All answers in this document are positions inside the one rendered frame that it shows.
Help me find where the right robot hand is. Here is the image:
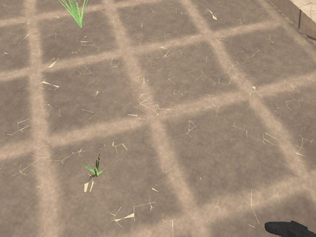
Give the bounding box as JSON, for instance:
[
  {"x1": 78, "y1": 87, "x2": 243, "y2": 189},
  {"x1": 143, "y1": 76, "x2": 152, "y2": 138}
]
[{"x1": 265, "y1": 220, "x2": 316, "y2": 237}]

